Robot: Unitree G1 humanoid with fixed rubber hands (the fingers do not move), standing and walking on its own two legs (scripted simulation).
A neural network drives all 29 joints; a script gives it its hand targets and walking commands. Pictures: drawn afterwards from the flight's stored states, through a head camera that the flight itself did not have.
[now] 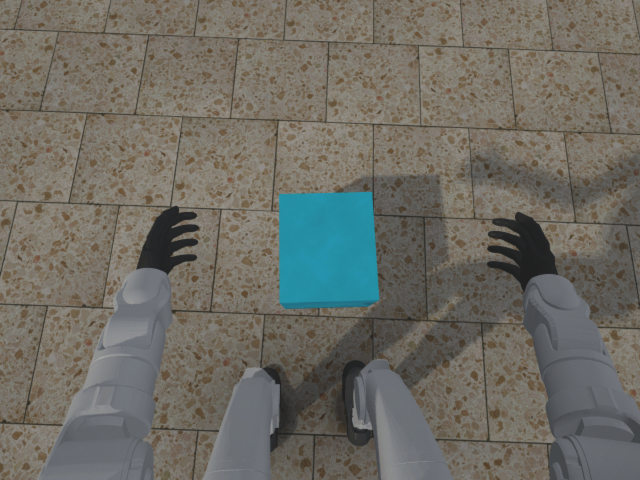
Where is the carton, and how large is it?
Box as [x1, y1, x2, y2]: [279, 192, 378, 308]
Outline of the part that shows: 371,192 279,194 279,285 280,303 285,308 367,306 378,300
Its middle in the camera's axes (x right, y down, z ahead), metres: +0.02 +0.04 +1.01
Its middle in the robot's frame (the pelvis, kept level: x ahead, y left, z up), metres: +0.48 -0.03 -0.60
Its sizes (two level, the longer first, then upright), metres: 0.265 0.229 0.194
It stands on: the floor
